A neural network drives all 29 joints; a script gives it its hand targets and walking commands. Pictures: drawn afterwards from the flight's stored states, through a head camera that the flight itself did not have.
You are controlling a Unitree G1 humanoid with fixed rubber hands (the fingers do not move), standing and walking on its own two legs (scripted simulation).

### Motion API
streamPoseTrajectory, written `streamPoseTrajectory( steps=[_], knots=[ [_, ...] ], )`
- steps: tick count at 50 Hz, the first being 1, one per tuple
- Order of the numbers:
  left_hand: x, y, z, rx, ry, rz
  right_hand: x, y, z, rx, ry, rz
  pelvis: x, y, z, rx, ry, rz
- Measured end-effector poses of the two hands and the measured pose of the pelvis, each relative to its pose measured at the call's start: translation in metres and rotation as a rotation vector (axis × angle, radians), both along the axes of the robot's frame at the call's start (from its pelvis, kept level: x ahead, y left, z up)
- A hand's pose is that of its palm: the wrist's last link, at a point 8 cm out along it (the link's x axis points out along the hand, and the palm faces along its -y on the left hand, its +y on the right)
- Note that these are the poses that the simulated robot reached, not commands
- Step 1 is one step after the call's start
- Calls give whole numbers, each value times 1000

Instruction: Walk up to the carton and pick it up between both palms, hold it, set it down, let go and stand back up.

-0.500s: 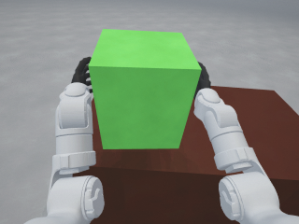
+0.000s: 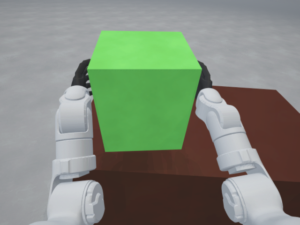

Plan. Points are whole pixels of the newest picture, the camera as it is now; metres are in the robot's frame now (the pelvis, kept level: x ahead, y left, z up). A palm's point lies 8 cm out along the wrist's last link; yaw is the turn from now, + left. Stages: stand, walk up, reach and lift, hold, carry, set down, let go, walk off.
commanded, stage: hold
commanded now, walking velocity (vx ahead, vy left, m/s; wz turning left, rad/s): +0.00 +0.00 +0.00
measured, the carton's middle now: (142, 92) +0.40 +0.01 +0.21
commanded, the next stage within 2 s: none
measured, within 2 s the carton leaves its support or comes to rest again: neither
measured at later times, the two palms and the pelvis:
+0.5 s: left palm (82, 91) +0.36 +0.16 +0.24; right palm (205, 92) +0.36 -0.14 +0.24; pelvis +0.00 +0.00 +0.00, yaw +0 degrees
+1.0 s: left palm (80, 90) +0.36 +0.16 +0.24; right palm (204, 91) +0.36 -0.14 +0.24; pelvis +0.00 +0.00 +0.00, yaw +0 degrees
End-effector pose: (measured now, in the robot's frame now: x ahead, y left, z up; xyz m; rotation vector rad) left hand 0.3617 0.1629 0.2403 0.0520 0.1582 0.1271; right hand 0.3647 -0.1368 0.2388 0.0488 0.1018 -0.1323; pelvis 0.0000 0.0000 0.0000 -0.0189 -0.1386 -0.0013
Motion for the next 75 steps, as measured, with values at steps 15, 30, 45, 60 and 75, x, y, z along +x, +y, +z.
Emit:
streamPoseTrajectory(
  steps=[15, 30, 45, 60, 75],
  knots=[
    [-3, -3, -2, -3, -7, 2, -3, -3, -2, 12, -7, 0, 3, -1, 0, 1, -7, -1],
    [-5, -4, 2, -4, -4, 0, -5, -4, 2, 9, -5, -2, 0, -4, 0, 3, -9, -1],
    [-4, -2, 3, -1, 0, -3, -5, -2, 4, 4, -1, -5, -2, -4, 0, 2, -7, 0],
    [-4, -3, 7, -1, -15, -5, -6, -3, 3, 17, -15, -11, -3, -2, 0, 2, -19, 2],
    [-5, -5, 7, 3, -15, -7, -9, -5, -2, 14, -14, -13, -5, -2, -1, 3, -31, -3]
  ],
)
